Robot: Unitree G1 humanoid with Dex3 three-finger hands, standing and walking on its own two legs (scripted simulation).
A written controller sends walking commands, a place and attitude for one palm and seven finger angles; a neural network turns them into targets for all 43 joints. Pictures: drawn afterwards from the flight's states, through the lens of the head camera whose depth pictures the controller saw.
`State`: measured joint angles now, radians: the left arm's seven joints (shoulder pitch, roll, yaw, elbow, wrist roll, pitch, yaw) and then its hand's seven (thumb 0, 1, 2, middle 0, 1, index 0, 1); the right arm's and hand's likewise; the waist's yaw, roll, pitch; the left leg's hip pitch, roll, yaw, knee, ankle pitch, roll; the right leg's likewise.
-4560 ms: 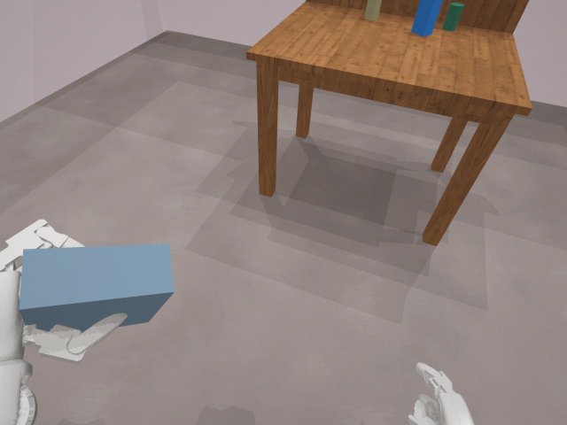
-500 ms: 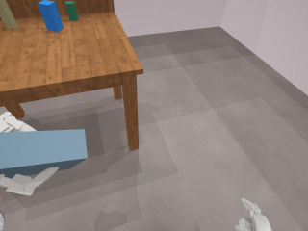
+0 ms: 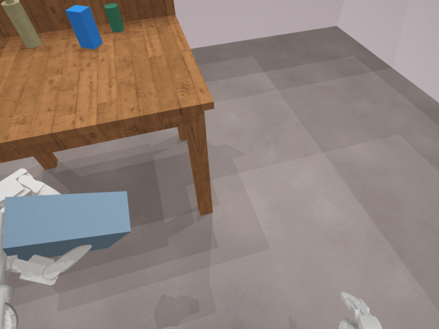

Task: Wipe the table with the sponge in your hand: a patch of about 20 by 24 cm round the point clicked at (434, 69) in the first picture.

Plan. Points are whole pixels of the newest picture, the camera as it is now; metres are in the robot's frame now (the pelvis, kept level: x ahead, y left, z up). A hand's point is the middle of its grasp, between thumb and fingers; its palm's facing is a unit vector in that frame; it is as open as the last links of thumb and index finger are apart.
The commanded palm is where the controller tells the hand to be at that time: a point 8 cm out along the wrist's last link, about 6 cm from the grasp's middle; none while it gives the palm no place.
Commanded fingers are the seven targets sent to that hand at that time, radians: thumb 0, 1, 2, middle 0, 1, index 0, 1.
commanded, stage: take the last steps up to it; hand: left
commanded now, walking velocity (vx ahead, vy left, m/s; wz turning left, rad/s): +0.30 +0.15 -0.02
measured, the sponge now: (85, 226) +0.22 +0.20 +0.15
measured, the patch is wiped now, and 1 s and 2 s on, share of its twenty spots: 0.00 0.00 0.00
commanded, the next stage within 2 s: come to a stop and stand still in 1.30 s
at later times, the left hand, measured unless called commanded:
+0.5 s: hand (71, 166) +0.31 +0.25 +0.16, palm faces +0.39 -0.79 -0.47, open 9.3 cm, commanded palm +0.25 +0.29 +0.17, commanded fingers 0.00 0.10 1.30 -1.20 -1.60 -1.20 -1.60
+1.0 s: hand (77, 108) +0.44 +0.29 +0.17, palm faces +0.33 -0.81 -0.48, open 9.3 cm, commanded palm +0.39 +0.34 +0.17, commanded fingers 0.00 0.10 1.30 -1.20 -1.60 -1.20 -1.60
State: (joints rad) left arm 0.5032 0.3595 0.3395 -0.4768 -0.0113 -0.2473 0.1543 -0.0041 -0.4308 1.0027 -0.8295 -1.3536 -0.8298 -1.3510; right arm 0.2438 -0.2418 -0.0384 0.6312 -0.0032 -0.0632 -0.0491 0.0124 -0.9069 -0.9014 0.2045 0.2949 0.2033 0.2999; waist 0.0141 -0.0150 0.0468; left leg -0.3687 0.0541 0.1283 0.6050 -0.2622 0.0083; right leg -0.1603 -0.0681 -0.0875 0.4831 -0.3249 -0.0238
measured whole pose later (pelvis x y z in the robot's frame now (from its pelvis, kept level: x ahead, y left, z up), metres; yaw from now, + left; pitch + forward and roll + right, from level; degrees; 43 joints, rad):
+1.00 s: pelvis +0.21 +0.07 -0.01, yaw -3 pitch +1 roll +0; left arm 0.51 0.40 0.38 -0.54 -0.03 -0.24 0.14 0.00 -0.43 1.01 -0.83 -1.35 -0.83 -1.35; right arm 0.22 -0.13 0.02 0.62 0.01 -0.11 -0.04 0.01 -0.90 -0.90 0.21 0.30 0.21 0.30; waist 0.01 0.01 0.04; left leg -0.26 0.07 0.17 0.57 -0.32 0.01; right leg -0.37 -0.06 -0.16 0.66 -0.35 0.03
